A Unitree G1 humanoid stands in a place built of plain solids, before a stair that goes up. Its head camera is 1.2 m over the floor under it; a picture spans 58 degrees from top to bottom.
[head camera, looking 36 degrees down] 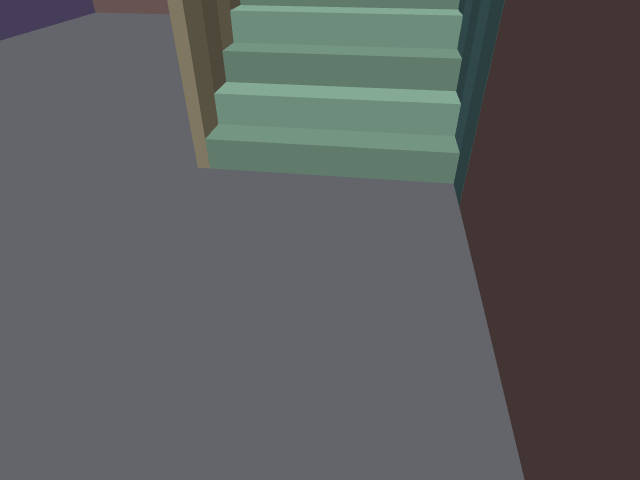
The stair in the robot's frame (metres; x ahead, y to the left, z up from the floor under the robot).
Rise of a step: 0.19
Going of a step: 0.24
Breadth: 1.45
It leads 8 degrees to the right of straight ahead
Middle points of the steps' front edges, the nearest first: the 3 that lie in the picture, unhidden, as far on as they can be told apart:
2.30 -0.05 0.19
2.53 -0.08 0.38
2.77 -0.11 0.57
